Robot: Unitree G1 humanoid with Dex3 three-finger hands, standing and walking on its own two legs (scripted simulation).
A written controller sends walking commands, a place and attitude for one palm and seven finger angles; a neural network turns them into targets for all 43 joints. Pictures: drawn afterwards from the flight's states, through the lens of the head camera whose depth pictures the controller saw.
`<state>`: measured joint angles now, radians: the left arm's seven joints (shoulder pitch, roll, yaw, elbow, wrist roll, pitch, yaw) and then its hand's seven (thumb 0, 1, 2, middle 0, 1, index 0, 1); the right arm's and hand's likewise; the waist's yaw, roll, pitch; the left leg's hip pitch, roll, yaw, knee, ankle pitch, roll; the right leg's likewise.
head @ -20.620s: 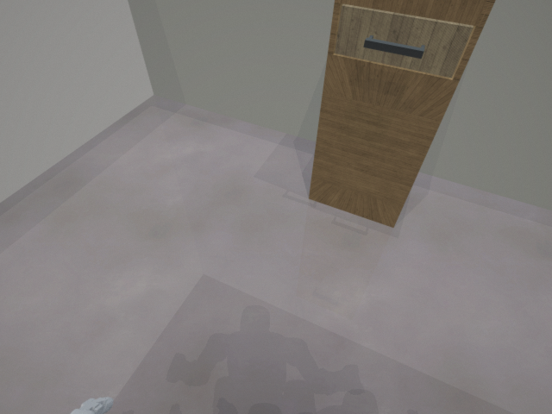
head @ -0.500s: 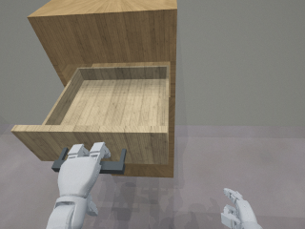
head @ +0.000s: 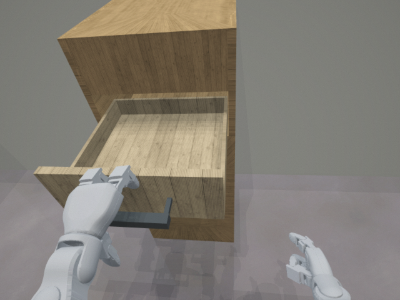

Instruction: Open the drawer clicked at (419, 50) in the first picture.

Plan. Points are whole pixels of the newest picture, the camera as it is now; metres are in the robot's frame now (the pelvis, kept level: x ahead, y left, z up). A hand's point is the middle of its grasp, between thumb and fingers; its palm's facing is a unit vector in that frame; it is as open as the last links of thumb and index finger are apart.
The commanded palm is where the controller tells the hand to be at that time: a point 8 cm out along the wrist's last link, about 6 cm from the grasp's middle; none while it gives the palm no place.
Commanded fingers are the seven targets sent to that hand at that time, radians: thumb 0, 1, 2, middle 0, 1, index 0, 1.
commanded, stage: lift the hand off the handle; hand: left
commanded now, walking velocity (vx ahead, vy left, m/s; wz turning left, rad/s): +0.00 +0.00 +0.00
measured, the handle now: (129, 210) +0.26 +0.20 +0.05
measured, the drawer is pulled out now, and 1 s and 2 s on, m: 0.29 0.29 0.29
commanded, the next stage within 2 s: draw the hand back to the body in 0.72 s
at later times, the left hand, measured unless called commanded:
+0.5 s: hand (112, 177) +0.25 +0.19 +0.18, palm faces +0.20 -0.11 -0.97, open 13.8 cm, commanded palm +0.20 +0.19 +0.24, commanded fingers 0.00 -0.50 0.30 -0.30 -1.20 -0.30 -1.20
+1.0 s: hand (106, 175) +0.24 +0.19 +0.19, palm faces +0.19 -0.08 -0.98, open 13.8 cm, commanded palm +0.19 +0.20 +0.25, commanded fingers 0.00 -0.50 0.30 -0.30 -1.20 -0.30 -1.20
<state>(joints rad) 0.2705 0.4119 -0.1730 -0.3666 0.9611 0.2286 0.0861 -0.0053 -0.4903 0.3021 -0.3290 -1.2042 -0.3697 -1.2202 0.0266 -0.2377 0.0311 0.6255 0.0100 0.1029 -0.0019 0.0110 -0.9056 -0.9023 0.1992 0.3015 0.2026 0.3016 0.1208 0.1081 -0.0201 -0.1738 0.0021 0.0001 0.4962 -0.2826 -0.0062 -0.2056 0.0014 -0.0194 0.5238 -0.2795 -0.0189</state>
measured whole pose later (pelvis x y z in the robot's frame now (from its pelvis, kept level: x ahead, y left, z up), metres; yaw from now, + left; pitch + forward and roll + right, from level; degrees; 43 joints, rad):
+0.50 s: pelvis -0.01 +0.00 +0.01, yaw -1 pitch -4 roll +1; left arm 0.03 0.48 -0.13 -0.40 0.87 0.29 -0.08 -0.01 -0.49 0.30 -0.32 -1.20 -0.33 -1.20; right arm 0.01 -0.25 0.06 0.64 0.04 0.11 0.03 0.01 -0.91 -0.90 0.20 0.30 0.20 0.30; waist 0.10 0.14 0.00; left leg -0.11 0.00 0.01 0.40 -0.22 -0.01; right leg -0.16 0.00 -0.01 0.45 -0.22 -0.02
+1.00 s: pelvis -0.01 -0.01 +0.00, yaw -1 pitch -3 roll +1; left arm 0.08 0.55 -0.05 -0.48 0.82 0.25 -0.12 0.00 -0.49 0.30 -0.32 -1.20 -0.33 -1.20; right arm 0.02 -0.27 0.05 0.62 0.05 0.11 0.03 0.01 -0.91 -0.90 0.20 0.30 0.20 0.30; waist 0.10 0.14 -0.01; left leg -0.14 0.01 0.01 0.44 -0.24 -0.02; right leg -0.18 0.01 -0.01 0.49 -0.25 -0.03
